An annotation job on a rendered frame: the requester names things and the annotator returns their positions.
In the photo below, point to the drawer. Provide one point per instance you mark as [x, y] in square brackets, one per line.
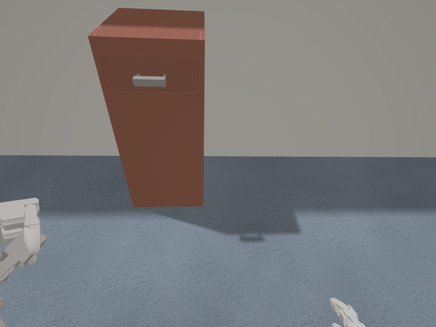
[182, 73]

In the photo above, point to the robot right hand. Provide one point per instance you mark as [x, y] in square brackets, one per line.
[348, 316]

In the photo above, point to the cabinet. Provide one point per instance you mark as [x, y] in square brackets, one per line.
[159, 135]

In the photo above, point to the robot left hand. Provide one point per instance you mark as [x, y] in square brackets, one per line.
[20, 226]

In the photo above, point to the handle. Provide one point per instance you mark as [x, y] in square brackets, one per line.
[149, 81]

